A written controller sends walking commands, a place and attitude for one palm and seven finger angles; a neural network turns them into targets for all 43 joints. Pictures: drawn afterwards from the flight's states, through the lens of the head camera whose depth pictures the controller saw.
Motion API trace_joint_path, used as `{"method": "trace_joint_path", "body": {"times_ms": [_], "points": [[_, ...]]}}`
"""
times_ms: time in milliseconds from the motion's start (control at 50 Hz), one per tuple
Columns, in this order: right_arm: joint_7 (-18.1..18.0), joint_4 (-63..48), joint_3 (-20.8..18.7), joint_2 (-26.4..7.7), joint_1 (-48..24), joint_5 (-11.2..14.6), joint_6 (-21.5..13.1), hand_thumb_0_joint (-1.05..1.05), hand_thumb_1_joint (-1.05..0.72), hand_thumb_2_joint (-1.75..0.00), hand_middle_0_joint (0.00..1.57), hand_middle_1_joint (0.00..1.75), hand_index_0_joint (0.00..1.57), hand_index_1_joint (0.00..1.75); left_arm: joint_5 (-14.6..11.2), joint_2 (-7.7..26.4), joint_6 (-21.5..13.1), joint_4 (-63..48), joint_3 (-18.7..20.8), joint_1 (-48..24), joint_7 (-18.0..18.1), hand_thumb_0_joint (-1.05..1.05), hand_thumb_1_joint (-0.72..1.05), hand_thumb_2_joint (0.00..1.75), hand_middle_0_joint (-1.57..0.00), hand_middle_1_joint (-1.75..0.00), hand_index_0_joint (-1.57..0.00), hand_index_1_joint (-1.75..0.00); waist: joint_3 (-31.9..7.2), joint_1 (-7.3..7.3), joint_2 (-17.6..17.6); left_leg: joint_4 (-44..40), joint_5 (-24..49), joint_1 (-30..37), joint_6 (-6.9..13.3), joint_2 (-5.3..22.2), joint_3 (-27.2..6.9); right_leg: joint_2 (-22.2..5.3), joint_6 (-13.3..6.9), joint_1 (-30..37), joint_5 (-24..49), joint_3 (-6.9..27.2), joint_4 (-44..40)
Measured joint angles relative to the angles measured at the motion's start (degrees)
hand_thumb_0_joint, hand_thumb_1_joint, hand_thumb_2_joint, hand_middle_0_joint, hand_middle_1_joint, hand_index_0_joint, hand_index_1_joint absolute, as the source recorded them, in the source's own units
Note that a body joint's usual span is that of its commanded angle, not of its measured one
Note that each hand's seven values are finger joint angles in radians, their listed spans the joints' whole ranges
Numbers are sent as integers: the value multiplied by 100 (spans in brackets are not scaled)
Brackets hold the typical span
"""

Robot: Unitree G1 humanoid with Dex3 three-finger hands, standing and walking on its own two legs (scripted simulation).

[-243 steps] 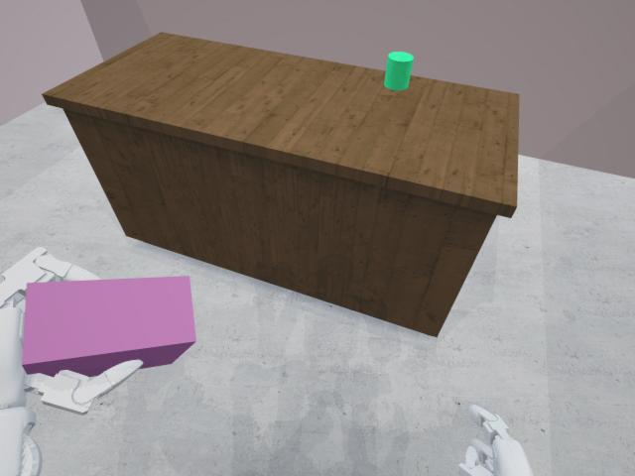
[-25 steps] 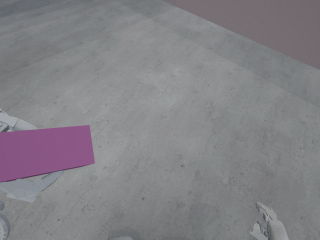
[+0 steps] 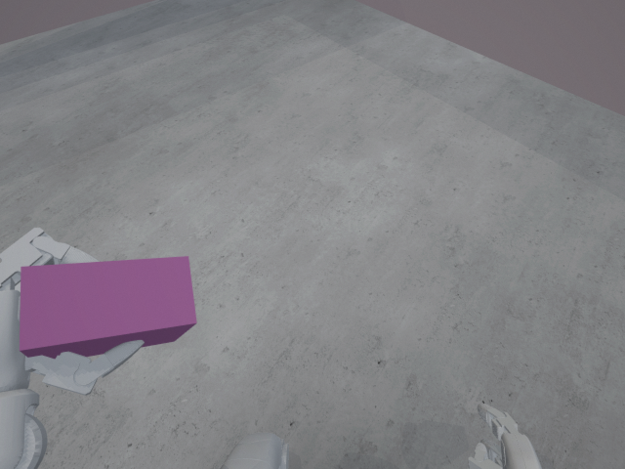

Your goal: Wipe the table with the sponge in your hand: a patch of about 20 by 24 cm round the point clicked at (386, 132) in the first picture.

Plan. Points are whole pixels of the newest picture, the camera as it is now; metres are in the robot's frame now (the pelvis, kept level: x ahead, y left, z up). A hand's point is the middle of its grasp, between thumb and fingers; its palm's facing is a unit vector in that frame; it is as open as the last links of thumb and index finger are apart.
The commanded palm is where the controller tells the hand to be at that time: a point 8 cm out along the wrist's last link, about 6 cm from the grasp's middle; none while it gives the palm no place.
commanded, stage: walk to a spot facing it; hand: left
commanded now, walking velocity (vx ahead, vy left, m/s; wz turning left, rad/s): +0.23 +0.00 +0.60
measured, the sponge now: (136, 308) +0.24 +0.19 +0.15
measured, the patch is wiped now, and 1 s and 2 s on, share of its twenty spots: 0.00 0.00 0.00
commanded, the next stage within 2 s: turn to face it in 0.26 s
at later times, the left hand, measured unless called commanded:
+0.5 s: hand (43, 259) +0.25 +0.26 +0.21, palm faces +0.52 -0.72 -0.46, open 10.1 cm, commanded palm +0.20 +0.30 +0.19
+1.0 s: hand (165, 213) +0.33 +0.18 +0.19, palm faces +0.34 -0.83 -0.45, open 10.1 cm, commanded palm +0.28 +0.22 +0.19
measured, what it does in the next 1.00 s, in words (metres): walks ahead: left foot, then right foot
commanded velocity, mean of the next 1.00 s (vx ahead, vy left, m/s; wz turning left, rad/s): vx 0.05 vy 0.00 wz -0.20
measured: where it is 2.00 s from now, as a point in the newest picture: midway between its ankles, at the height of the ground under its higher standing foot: outside the picture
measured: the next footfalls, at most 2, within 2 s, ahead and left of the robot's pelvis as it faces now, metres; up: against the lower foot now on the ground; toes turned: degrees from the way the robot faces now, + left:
left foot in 0.26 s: +0.17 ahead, +0.13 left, +0.00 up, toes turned +16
right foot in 0.64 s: +0.20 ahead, -0.14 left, +0.00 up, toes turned +2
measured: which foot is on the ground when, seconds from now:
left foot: up 0.00-0.24, down 0.26-0.64, up 0.66-0.94, down 0.96-1.00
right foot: down 0.00-0.26, up 0.28-0.62, down 0.64-1.00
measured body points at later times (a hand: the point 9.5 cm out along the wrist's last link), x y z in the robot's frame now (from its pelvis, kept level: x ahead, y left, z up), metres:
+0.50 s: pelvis +0.09 -0.01 +0.00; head +0.13 +0.01 +0.45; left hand +0.22 +0.29 +0.23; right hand +0.30 -0.15 -0.09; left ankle +0.13 +0.11 -0.73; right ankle +0.14 -0.15 -0.67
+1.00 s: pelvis +0.11 -0.05 +0.00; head +0.14 -0.04 +0.45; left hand +0.31 +0.22 +0.21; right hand +0.27 -0.33 -0.06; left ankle +0.10 +0.07 -0.73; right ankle +0.16 -0.14 -0.73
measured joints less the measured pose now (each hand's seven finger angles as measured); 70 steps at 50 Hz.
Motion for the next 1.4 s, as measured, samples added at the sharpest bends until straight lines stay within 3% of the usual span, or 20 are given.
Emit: {"method": "trace_joint_path", "body": {"times_ms": [100, 220, 260, 300, 380, 440, 560, 620, 660, 700, 760, 880, 960, 1020, 1060, 1120, 1200, 1280, 1320, 1400], "points": [[-27, -445, -234, -166, 77, -29, 50, 1, -90, -89, 20, 30, 20, 30, -17, 357, -128, -560, 212, 458, 80, -1, -50, 100, -74, -133, -76, -133, 120, -170, -352, -1417, 292, -109, -53, 148, 464, -105, 5, 379, 40, -209, -501], [-20, -799, -342, -167, 262, -41, 70, 1, -91, -89, 20, 30, 20, 30, -79, 580, -177, -1056, 522, 664, 286, -1, -50, 100, -74, -133, -76, -133, 122, -68, -662, -3379, 473, 485, 11, -6, 1026, -332, 168, 461, -415, -359, -147], [-29, -904, -318, -178, 259, -37, 61, 1, -90, -89, 20, 30, 20, 30, -97, 551, -179, -1145, 564, 635, 347, -1, -50, 100, -74, -133, -76, -133, 65, -23, -636, -4016, 1041, 895, 170, -116, 1072, -460, 245, 160, -722, -303, 744], [-24, -836, -340, 1, 71, -21, -4, 1, -91, -89, 20, 30, 20, 30, -88, 588, -200, -994, 528, 264, 334, -1, -50, 100, -74, -133, -76, -133, 192, -103, -625, -3564, 1244, 754, 571, -143, 927, -357, 366, -392, -1268, 227, 2305], [143, -625, -76, 458, -164, 50, -27, 1, -91, -89, 20, 30, 20, 30, -1, 742, -109, -767, 516, -197, 146, -1, -50, 100, -74, -133, -76, -133, 209, -247, -549, -3421, 909, 704, 479, -155, 482, 35, 495, -1385, -1146, 867, 4016], [234, -597, 132, 720, -134, 68, -91, 1, -90, -89, 20, 30, 20, 30, -111, 763, -151, -1067, 622, 161, 84, -1, -50, 100, -74, -133, -76, -133, 101, -195, -430, -3764, 1082, 800, 367, -80, 290, 58, 534, -1711, -698, 923, 3580], [172, -486, 377, 835, 107, 28, -271, 1, -90, -89, 21, 30, 20, 30, -144, 521, -279, -860, 498, 570, 42, -1, -50, 100, -74, -133, -76, -133, -171, 301, -112, -4270, 1222, 1146, 153, 148, 218, 218, 526, -1104, -345, 811, 1388], [99, -452, 439, 748, 116, 20, -308, 1, -90, -89, 21, 30, 21, 30, -84, 360, -107, -302, 379, 210, 92, -1, -50, 100, -74, -133, -76, -133, -235, 512, -28, -3986, 1018, 1190, -10, 266, 279, 371, 527, -421, -92, 697, 226], [86, -429, 434, 620, 21, 7, -322, 1, -90, -89, 21, 30, 21, 30, -11, 180, 23, 39, 271, -129, 113, -1, -50, 100, -74, -133, -76, -133, -237, 570, 43, -3441, 563, 1046, -63, 375, 302, 496, 220, -288, 378, 725, -23], [83, -318, 366, 441, -111, -5, -298, 1, -90, -89, 21, 30, 21, 30, -13, -77, 189, 294, 53, -432, 103, -1, -50, 100, -74, -133, -76, -133, -240, 509, 87, -2553, -196, 777, -104, 261, 103, 556, -29, -376, 219, 751, 201], [88, -297, 273, 250, -285, -24, -216, 1, -90, -89, 21, 30, 21, 30, -67, -206, 260, 220, -125, -455, 71, -1, -50, 100, -74, -133, -76, -133, -190, 318, -120, -1451, -392, 523, -212, 2, 24, 581, -133, -377, 238, 948, 73], [87, -727, -1, -1, -253, -41, 14, 1, -90, -89, 20, 30, 20, 30, -116, 357, -110, -523, 157, 247, -10, -1, -50, 100, -74, -133, -76, -133, -279, -101, -449, -2551, -243, 926, -252, -125, 151, 800, -195, -532, 601, 1331, -341], [109, -881, -157, -197, -45, 20, 174, 1, -90, -89, 20, 30, 20, 30, -122, 652, -194, -722, 449, 457, 20, -1, -50, 100, -74, -133, -76, -133, -331, -125, -466, -3917, 328, 1476, -207, -105, 197, 1023, -162, -699, 694, 1489, -331], [89, -856, -186, -110, 88, 47, 282, 1, -91, -89, 20, 30, 20, 30, -106, 720, -170, -608, 563, 392, 26, -1, -50, 100, -74, -133, -76, -133, -260, -10, -710, -4160, 620, 1690, 76, -151, 502, 996, -2, -869, 280, 1686, 172], [94, -867, -165, -32, 203, 8, 278, 1, -91, -89, 20, 30, 20, 30, -56, 615, -121, -437, 525, 347, 24, -1, -50, 100, -74, -133, -76, -133, -242, 38, -608, -4100, 489, 1751, 116, -9, 608, 951, 181, -1104, -394, 1451, 1135], [190, -826, -63, 130, 342, 20, 197, 1, -91, -89, 20, 30, 20, 30, -1, 408, -26, -351, 344, 264, 16, -1, -50, 100, -74, -133, -76, -133, -163, 124, -380, -4090, 446, 1884, 42, 284, 737, 770, 339, -1154, -500, 1089, 1761], [316, -813, 164, 385, 414, 22, 93, 1, -90, -89, 20, 30, 20, 30, 21, 320, 51, -344, 164, 177, -12, -1, -50, 100, -74, -133, -76, -133, -41, 166, -165, -4034, 452, 1923, -125, 644, 974, 533, 463, -878, -423, 793, 1331], [405, -872, 325, 589, 416, 20, -8, 1, -90, -89, 20, 30, 20, 30, -15, 560, 74, -335, 243, 88, -48, -1, -50, 100, -74, -133, -76, -133, 128, 107, -36, -3642, 343, 1718, -359, 991, 1134, 492, 468, -318, -46, 616, 248], [435, -858, 324, 539, 325, 44, -18, 1, -90, -89, 21, 30, 20, 30, -2, 599, 45, -351, 271, -8, -61, -1, -50, 100, -74, -133, -76, -133, 304, 9, 170, -2999, 51, 1404, -387, 1193, 920, 680, 79, -279, 165, 513, 132], [412, -630, 226, 342, -78, 48, 253, 1, -90, -89, 21, 30, 20, 30, -161, 562, 47, -542, 403, 284, -53, -1, -50, 100, -74, -133, -76, -133, 485, -113, 50, -790, -622, 502, -416, 475, 88, 800, -302, -574, 144, 806, 241]]}}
